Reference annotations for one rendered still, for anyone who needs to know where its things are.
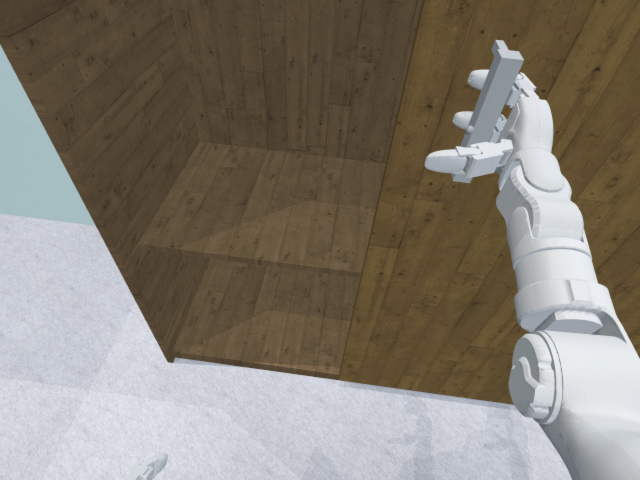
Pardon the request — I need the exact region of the handle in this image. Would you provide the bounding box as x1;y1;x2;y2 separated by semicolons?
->
451;40;524;183

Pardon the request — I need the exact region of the right robot upper arm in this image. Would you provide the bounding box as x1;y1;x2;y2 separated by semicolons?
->
508;330;640;480

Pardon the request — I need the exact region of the robot right forearm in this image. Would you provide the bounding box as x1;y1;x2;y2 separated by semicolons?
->
496;149;640;362

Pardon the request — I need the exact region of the wardrobe door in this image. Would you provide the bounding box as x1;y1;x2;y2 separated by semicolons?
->
339;0;640;404

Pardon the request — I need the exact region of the robot left hand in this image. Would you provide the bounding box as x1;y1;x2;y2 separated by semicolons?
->
125;453;168;480

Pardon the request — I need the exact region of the robot right hand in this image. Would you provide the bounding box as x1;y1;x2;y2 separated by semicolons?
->
424;70;553;178

